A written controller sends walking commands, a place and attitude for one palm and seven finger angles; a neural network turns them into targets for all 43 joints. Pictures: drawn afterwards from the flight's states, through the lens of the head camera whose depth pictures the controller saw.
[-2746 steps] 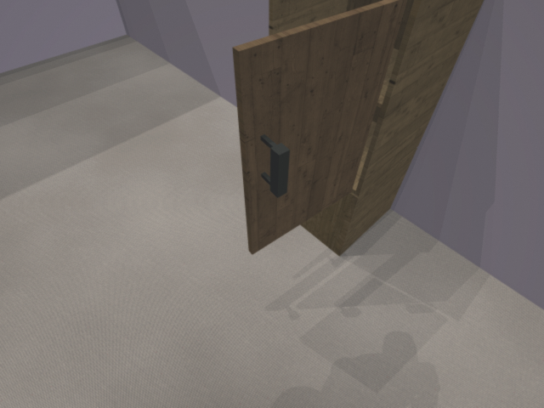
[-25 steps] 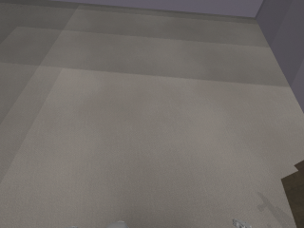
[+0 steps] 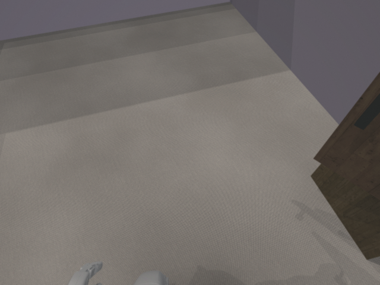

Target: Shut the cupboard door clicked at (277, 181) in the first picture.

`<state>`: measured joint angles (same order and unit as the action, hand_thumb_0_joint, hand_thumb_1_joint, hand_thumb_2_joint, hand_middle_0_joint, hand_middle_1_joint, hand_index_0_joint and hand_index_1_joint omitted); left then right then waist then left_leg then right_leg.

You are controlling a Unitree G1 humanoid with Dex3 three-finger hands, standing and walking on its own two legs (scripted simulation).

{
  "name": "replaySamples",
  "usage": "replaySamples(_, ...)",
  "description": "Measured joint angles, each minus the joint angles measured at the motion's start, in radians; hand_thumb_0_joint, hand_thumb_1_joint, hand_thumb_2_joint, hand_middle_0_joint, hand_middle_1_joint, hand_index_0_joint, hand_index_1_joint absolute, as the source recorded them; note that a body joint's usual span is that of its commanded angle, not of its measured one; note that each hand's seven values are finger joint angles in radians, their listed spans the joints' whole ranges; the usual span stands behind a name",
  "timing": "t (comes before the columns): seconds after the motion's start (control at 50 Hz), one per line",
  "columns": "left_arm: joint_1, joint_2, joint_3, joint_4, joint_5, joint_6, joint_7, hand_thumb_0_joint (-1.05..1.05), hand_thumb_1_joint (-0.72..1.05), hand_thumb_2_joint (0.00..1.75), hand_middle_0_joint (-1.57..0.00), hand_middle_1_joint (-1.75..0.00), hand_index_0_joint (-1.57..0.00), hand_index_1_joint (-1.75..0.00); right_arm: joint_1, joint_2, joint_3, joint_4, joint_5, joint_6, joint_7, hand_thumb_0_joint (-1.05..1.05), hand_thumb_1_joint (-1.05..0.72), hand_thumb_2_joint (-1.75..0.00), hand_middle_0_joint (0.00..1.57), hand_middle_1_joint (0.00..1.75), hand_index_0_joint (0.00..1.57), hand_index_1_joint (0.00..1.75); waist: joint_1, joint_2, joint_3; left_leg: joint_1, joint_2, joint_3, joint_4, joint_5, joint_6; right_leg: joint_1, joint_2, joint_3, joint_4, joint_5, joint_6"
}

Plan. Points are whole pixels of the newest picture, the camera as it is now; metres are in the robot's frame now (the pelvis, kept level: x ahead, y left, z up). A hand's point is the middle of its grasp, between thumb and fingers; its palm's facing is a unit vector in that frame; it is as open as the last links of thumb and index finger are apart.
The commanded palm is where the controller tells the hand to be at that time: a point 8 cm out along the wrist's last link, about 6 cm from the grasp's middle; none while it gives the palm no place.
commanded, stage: turn to face it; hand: left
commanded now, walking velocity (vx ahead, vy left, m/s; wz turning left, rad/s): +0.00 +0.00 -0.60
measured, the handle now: (377, 104) +0.55 -0.46 +0.02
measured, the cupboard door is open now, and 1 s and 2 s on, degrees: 29 29 29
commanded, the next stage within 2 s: take the last steps up to it in 1.12 s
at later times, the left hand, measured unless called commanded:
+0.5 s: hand (116, 259) +0.19 +0.20 -0.15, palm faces -0.27 -0.94 -0.21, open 7.4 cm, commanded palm none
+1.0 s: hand (152, 242) +0.23 +0.12 -0.17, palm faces -0.50 -0.84 -0.20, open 7.4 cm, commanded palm none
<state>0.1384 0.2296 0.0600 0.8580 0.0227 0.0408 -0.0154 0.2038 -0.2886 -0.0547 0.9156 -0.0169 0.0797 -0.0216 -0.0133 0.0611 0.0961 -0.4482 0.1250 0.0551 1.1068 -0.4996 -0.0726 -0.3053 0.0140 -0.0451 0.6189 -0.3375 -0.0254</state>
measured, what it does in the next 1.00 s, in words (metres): steps on the spot, turning right: left foot, then right foot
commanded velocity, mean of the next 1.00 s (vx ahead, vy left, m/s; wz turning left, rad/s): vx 0.00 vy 0.00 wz -0.51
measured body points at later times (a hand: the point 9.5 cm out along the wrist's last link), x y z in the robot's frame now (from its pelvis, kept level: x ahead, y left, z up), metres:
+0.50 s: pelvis +0.03 +0.02 +0.01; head +0.09 +0.03 +0.46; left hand +0.20 +0.25 -0.14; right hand +0.03 -0.24 -0.11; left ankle +0.06 +0.14 -0.72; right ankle -0.04 -0.10 -0.66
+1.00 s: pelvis +0.06 +0.00 +0.00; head +0.10 -0.01 +0.45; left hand +0.26 +0.17 -0.15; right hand +0.00 -0.27 -0.12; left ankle +0.14 +0.09 -0.73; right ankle -0.02 -0.10 -0.72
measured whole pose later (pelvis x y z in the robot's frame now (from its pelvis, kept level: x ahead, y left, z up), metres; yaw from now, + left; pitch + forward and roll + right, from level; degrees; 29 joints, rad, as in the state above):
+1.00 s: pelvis +0.06 +0.00 +0.00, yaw -33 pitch +1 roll -1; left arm 0.20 0.22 0.06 0.91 0.02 0.06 -0.01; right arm 0.19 -0.23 -0.02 0.87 -0.01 0.03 -0.02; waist 0.00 -0.01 0.04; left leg -0.34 0.06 0.04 0.58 -0.26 -0.05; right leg -0.28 0.05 0.07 0.59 -0.33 0.00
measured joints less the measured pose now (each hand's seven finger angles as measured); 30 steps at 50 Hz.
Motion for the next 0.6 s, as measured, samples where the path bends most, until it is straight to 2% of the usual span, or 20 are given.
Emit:
replaySamples(0.04, 0.009, -0.005, -0.003, 0.004, 0.001, 0.003, 0.006, 0.00, 0.91, 0.90, -0.20, -0.30, -0.20, -0.30, -0.010, 0.005, 0.003, -0.006, -0.001, -0.007, 0.002, 0.01, -0.91, -0.90, 0.20, 0.30, 0.20, 0.30, 0.000, -0.016, -0.004, -0.031, -0.017, -0.008, 0.005, 0.039, -0.008, 0.013, 0.005, 0.025, -0.045, 0.028, 0.003)
replaySamples(0.12, 0.024, -0.007, -0.007, 0.014, 0.004, 0.003, 0.006, 0.00, 0.91, 0.90, -0.20, -0.30, -0.20, -0.30, -0.026, 0.025, 0.012, -0.029, 0.003, -0.021, 0.005, 0.01, -0.91, -0.90, 0.20, 0.30, 0.20, 0.30, 0.008, -0.053, -0.013, -0.030, -0.043, -0.014, -0.123, 0.064, -0.017, 0.029, 0.012, 0.072, -0.095, 0.054, 0.001)
replaySamples(0.2, 0.038, -0.004, -0.002, 0.024, 0.006, 0.010, 0.004, 0.01, 0.90, 0.90, -0.20, -0.30, -0.20, -0.30, -0.045, 0.046, 0.022, -0.049, 0.009, -0.031, 0.004, 0.01, -0.91, -0.90, 0.20, 0.30, 0.20, 0.30, 0.022, -0.083, -0.021, 0.024, -0.068, -0.018, -0.315, 0.090, -0.012, 0.027, 0.024, 0.122, -0.087, 0.048, 0.015)
replaySamples(0.24, 0.047, 0.001, 0.003, 0.028, 0.002, 0.020, 0.004, 0.01, 0.90, 0.90, -0.20, -0.30, -0.20, -0.30, -0.044, 0.054, 0.028, -0.063, 0.010, -0.045, 0.004, 0.00, -0.91, -0.90, 0.20, 0.30, 0.20, 0.30, 0.024, -0.091, -0.030, 0.084, -0.075, -0.014, -0.472, 0.177, -0.003, 0.014, 0.035, 0.144, -0.053, 0.028, 0.029)
replaySamples(0.26, 0.050, 0.006, 0.007, 0.028, -0.002, 0.026, 0.002, 0.01, 0.90, 0.90, -0.20, -0.30, -0.20, -0.30, -0.041, 0.057, 0.032, -0.068, 0.006, -0.055, 0.003, 0.00, -0.91, -0.90, 0.20, 0.30, 0.20, 0.30, 0.023, -0.096, -0.036, 0.098, -0.073, -0.009, -0.513, 0.215, 0.022, -0.003, 0.042, 0.153, -0.018, 0.011, 0.032)
replaySamples(0.28, 0.048, 0.015, 0.011, 0.031, -0.004, 0.031, 0.001, 0.01, 0.90, 0.90, -0.20, -0.30, -0.20, -0.30, -0.042, 0.067, 0.037, -0.071, 0.001, -0.060, 0.002, 0.00, -0.91, -0.90, 0.20, 0.30, 0.20, 0.30, 0.026, -0.112, -0.034, 0.096, -0.073, 0.008, -0.497, 0.214, 0.048, -0.031, 0.040, 0.151, 0.058, -0.062, 0.036)
replaySamples(0.32, 0.041, 0.029, 0.018, 0.037, 0.000, 0.040, -0.002, 0.01, 0.90, 0.90, -0.20, -0.30, -0.20, -0.30, -0.037, 0.080, 0.050, -0.077, -0.009, -0.066, 0.000, 0.00, -0.91, -0.90, 0.20, 0.30, 0.21, 0.30, 0.030, -0.121, -0.026, 0.108, -0.059, 0.036, -0.483, 0.192, 0.077, -0.097, 0.040, 0.118, 0.268, -0.169, 0.048)
replaySamples(0.36, 0.034, 0.038, 0.027, 0.040, 0.002, 0.043, -0.011, 0.01, 0.91, 0.90, -0.20, -0.30, -0.20, -0.30, -0.026, 0.090, 0.057, -0.081, -0.014, -0.067, -0.002, 0.00, -0.91, -0.90, 0.20, 0.30, 0.21, 0.30, 0.030, -0.119, -0.017, 0.135, -0.042, 0.055, -0.510, 0.193, 0.082, -0.146, 0.028, 0.078, 0.433, -0.176, 0.063)
replaySamples(0.4, 0.027, 0.044, 0.033, 0.036, 0.001, 0.046, -0.019, 0.01, 0.91, 0.90, -0.20, -0.30, -0.20, -0.29, -0.015, 0.094, 0.060, -0.079, -0.015, -0.065, -0.003, 0.00, -0.91, -0.90, 0.20, 0.30, 0.21, 0.30, 0.031, -0.111, -0.010, 0.163, -0.026, 0.076, -0.546, 0.207, 0.078, -0.168, 0.006, 0.046, 0.499, -0.157, 0.076)
replaySamples(0.46, 0.020, 0.046, 0.036, 0.027, 0.000, 0.051, -0.026, 0.01, 0.91, 0.90, -0.20, -0.30, -0.20, -0.29, -0.003, 0.093, 0.057, -0.068, -0.016, -0.062, -0.002, 0.00, -0.90, -0.90, 0.20, 0.30, 0.21, 0.30, 0.031, -0.091, -0.004, 0.191, 0.002, 0.110, -0.576, 0.215, 0.072, -0.161, -0.022, 0.016, 0.455, -0.142, 0.085)
replaySamples(0.56, 0.000, 0.039, 0.031, 0.022, 0.002, 0.049, -0.031, 0.01, 0.91, 0.90, -0.20, -0.30, -0.19, -0.29, 0.018, 0.074, 0.039, -0.043, -0.016, -0.055, 0.006, 0.00, -0.90, -0.90, 0.20, 0.30, 0.21, 0.30, 0.012, -0.054, 0.001, 0.207, 0.048, 0.167, -0.553, 0.189, 0.048, -0.089, -0.041, -0.017, 0.242, -0.124, 0.073)
replaySamples(0.6, -0.007, 0.035, 0.026, 0.018, 0.002, 0.042, -0.031, 0.01, 0.91, 0.90, -0.20, -0.30, -0.19, -0.29, 0.028, 0.059, 0.030, -0.033, -0.015, -0.050, 0.010, 0.00, -0.90, -0.90, 0.20, 0.30, 0.21, 0.30, 0.006, -0.039, 0.001, 0.203, 0.068, 0.188, -0.515, 0.164, 0.033, -0.040, -0.036, -0.032, 0.127, -0.068, 0.062)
